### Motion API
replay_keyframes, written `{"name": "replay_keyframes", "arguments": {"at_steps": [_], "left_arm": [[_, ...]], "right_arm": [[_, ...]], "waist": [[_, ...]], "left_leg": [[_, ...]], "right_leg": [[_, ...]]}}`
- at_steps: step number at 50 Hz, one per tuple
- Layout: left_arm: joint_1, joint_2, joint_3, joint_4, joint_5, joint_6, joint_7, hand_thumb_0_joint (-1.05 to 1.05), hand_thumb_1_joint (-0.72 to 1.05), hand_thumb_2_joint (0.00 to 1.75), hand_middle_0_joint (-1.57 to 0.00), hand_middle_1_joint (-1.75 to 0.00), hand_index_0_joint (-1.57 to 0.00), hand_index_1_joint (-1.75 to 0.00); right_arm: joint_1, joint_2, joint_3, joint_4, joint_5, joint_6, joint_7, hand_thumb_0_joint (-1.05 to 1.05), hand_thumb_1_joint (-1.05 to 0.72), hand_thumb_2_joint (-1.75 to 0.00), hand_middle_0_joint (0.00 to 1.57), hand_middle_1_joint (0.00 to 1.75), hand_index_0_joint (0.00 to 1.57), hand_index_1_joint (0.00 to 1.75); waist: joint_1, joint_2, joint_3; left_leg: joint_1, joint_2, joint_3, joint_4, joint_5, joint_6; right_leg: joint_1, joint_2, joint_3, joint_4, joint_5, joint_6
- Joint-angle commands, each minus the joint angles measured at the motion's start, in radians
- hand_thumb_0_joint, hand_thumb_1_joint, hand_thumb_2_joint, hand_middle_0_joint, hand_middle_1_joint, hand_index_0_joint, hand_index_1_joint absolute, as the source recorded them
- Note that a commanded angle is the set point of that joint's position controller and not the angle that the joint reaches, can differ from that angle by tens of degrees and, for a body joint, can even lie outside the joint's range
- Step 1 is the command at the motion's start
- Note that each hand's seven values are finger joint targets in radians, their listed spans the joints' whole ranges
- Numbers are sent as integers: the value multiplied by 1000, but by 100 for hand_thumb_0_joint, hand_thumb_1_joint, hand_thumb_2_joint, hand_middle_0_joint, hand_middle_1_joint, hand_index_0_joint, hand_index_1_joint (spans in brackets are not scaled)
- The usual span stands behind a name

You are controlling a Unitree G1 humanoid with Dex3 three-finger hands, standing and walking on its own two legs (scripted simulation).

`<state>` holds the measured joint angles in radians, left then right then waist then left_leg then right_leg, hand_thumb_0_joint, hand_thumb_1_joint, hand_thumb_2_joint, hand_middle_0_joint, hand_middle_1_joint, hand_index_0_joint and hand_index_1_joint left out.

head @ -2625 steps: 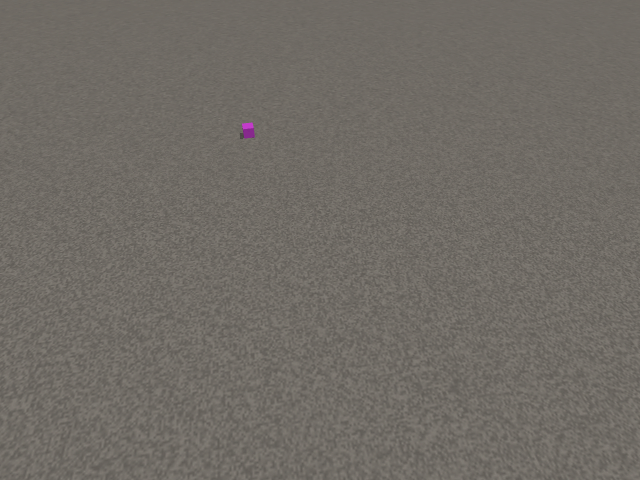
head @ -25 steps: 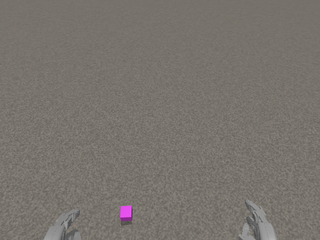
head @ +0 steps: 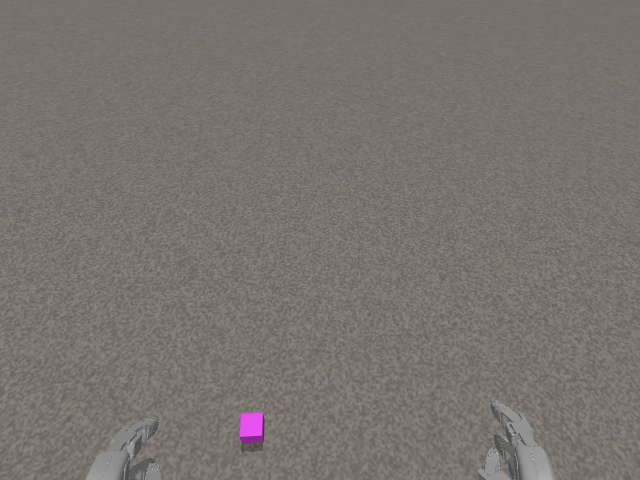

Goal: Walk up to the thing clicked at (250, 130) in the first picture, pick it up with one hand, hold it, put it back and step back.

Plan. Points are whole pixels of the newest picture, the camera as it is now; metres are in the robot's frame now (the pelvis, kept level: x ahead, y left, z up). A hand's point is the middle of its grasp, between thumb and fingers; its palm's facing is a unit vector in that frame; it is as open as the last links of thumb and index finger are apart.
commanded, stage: home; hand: left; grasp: from above
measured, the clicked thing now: (252, 428) +0.43 +0.17 -0.68
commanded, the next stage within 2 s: stand in 0.40 s
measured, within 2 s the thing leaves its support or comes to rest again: neither
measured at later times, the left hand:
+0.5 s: hand out of the picture +0.16 +0.18 -0.05, palm faces +0.05 -0.98 -0.21, open 7.4 cm
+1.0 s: hand out of the picture +0.04 +0.24 -0.11, palm faces +0.04 -0.95 -0.31, open 7.4 cm
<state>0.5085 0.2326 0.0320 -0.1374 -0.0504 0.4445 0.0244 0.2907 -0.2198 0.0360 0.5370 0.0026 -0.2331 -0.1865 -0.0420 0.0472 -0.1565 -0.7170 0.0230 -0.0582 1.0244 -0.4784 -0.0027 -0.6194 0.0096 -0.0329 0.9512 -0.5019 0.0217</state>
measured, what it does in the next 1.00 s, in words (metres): rises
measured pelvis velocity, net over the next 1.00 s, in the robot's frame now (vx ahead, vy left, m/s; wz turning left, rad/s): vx -0.01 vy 0.01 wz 0.00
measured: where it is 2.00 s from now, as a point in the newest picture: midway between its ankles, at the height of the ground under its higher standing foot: outside the picture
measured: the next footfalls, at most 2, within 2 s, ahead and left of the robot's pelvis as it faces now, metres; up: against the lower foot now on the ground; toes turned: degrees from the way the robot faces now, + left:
none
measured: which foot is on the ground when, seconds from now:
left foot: down 0.00-1.00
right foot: down 0.00-1.00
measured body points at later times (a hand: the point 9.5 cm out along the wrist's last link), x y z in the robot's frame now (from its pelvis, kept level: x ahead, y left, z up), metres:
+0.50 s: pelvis +0.00 +0.00 +0.00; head +0.02 +0.00 +0.45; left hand +0.16 +0.23 -0.03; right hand +0.16 -0.25 -0.06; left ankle +0.02 +0.11 -0.68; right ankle -0.01 -0.14 -0.68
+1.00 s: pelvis -0.01 +0.01 +0.06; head -0.01 +0.02 +0.50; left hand +0.04 +0.29 -0.09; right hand +0.06 -0.27 -0.08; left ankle +0.02 +0.12 -0.68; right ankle -0.01 -0.14 -0.68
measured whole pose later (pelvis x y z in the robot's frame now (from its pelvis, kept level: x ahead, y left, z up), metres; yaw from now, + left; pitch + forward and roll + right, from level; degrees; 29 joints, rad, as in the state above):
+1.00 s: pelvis -0.01 +0.01 +0.06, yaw +0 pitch -4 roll -1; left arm 0.23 0.27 0.05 0.98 0.04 0.02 0.04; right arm 0.19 -0.27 -0.04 1.01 -0.04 0.00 -0.03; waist 0.02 0.00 0.06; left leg -0.23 -0.02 -0.01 0.55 -0.26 0.02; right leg -0.16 -0.04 0.01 0.52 -0.29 0.04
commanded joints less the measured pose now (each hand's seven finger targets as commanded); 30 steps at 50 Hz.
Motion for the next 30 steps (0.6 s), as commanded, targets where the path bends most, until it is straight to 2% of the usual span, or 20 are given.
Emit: {"name": "replay_keyframes", "arguments": {"at_steps": [1,2,3,6,7,8,12,15,18,19,21,22,23,24,25,26,27,28,29,30], "left_arm": [[-11,100,57,-191,1,-47,5,0,90,90,-20,-30,-20,-30],[-18,92,47,-201,3,-50,4,0,90,90,-20,-30,-20,-30],[-17,104,65,-194,2,-49,6,0,90,90,-20,-30,-20,-30],[-6,103,64,-196,2,-46,6,0,90,90,-20,-30,-20,-30],[-23,97,49,-204,3,-51,3,0,90,90,-20,-30,-20,-30],[-7,103,62,-191,0,-47,4,0,90,90,-20,-30,-20,-30],[-26,104,59,-200,2,-50,3,0,90,90,-20,-30,-20,-30],[-4,96,57,-189,1,-45,4,0,90,90,-20,-30,-20,-30],[-17,91,52,-183,0,-47,4,0,90,90,-20,-30,-20,-30],[-29,104,63,-190,0,-47,3,0,90,90,-20,-30,-20,-30],[-16,105,68,-187,0,-50,5,0,90,90,-20,-30,-20,-30],[-13,98,57,-193,-1,-49,2,0,90,90,-20,-30,-20,-30],[-27,100,55,-194,1,-50,2,0,90,90,-20,-30,-20,-30],[-9,102,65,-197,-1,-50,2,0,90,90,-20,-30,-20,-30],[-303,193,57,154,117,-257,43,0,90,90,-20,-30,-20,-30],[-211,207,81,332,119,-324,39,0,90,90,-20,-30,-20,-30],[-208,206,72,376,118,-357,31,0,90,90,-20,-30,-20,-30],[-212,223,60,424,120,-380,29,0,90,90,-20,-30,-20,-30],[-242,215,59,460,121,-393,24,0,90,90,-20,-30,-20,-30],[-262,204,58,510,114,-395,19,0,90,90,-20,-30,-20,-30]], "right_arm": [[-58,-131,-59,-161,2,-57,-8,0,-90,-90,20,30,20,30],[-66,-121,-54,-169,2,-56,-7,0,-90,-90,20,30,20,30],[-60,-129,-60,-165,2,-56,-8,0,-90,-90,20,30,20,30],[-53,-130,-61,-165,2,-54,-6,0,-90,-90,20,30,20,30],[-56,-127,-60,-165,2,-51,-5,0,-90,-90,20,30,20,30],[-55,-129,-61,-167,2,-52,-6,0,-90,-90,20,30,20,30],[-60,-132,-61,-166,3,-52,-6,0,-90,-90,20,30,20,30],[-48,-130,-61,-166,2,-53,-6,0,-90,-90,20,30,20,30],[-57,-127,-61,-169,3,-50,-6,0,-90,-90,20,30,20,30],[-58,-128,-60,-169,3,-50,-6,0,-90,-90,20,30,20,30],[-57,-124,-59,-170,2,-52,-6,0,-90,-90,20,30,20,30],[-53,-126,-60,-171,3,-51,-5,0,-90,-90,20,30,20,30],[-59,-130,-61,-170,2,-53,-5,0,-90,-90,20,30,20,30],[-59,-125,-61,-173,2,-52,-5,0,-90,-90,20,30,20,30],[-137,-226,-95,88,-112,51,55,0,-90,-90,20,30,20,30],[-138,-234,-115,82,-112,92,84,0,-90,-90,20,30,20,30],[-123,-247,-119,61,-117,111,100,0,-90,-90,20,30,20,30],[-122,-246,-117,74,-112,121,116,0,-90,-90,20,30,20,30],[-109,-227,-115,113,-86,124,135,0,-90,-90,20,30,20,30],[-119,-208,-111,136,-64,131,151,0,-90,-90,20,30,20,30]], "waist": [[3,9,-74],[5,15,-83],[7,10,-73],[7,16,-104],[1,24,-87],[3,9,-93],[-1,19,-80],[-1,7,-103],[-3,-13,-83],[0,-12,-68],[3,-4,-81],[-3,9,-103],[-4,10,-72],[6,10,-86],[85,-59,144],[75,-107,60],[53,-107,47],[58,-79,34],[57,-56,6],[66,-95,28]], "left_leg": [[148,-7,2,-176,244,13],[145,-10,2,-172,237,13],[141,-9,3,-179,218,13],[159,-6,-1,-176,253,11],[154,-8,1,-173,250,11],[156,-10,5,-168,256,13],[152,-7,-1,-182,219,13],[164,-9,6,-166,259,14],[147,-11,8,-163,245,16],[137,-12,7,-168,209,18],[139,-15,15,-163,214,17],[157,-15,13,-162,232,17],[144,-13,10,-173,207,15],[143,-13,8,-168,222,15],[155,29,-25,-249,401,65],[226,15,7,-239,392,72],[241,8,-16,-230,407,73],[271,7,-27,-253,370,75],[319,7,-22,-277,368,72],[322,-2,-11,-295,331,67]], "right_leg": [[-5,25,-34,-139,227,-26],[-5,24,-32,-143,223,-25],[-7,24,-32,-142,205,-25],[4,24,-33,-134,233,-28],[-6,24,-32,-139,233,-26],[2,24,-32,-142,240,-24],[-11,25,-33,-143,206,-26],[1,24,-31,-140,243,-25],[-4,23,-31,-149,236,-22],[-10,22,-29,-155,205,-21],[-2,19,-25,-156,213,-21],[-3,20,-26,-153,231,-21],[-14,22,-29,-149,205,-22],[-5,21,-30,-148,218,-23],[185,-61,69,-205,242,-65],[209,-74,122,-227,247,-94],[197,-69,148,-238,300,-108],[235,-79,147,-240,295,-103],[257,-92,150,-227,324,-94],[256,-95,141,-258,282,-85]]}}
